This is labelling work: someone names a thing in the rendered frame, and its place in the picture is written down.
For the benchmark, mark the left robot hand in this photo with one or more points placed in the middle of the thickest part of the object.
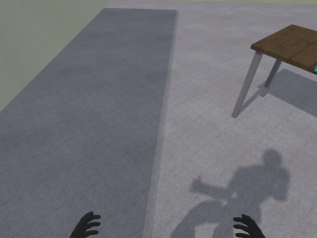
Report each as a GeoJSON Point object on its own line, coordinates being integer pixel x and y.
{"type": "Point", "coordinates": [81, 227]}

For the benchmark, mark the right robot hand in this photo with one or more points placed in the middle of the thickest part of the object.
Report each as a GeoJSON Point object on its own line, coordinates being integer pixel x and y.
{"type": "Point", "coordinates": [252, 227]}

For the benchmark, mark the table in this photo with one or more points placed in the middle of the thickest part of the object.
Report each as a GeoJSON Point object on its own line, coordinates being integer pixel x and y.
{"type": "Point", "coordinates": [293, 44]}

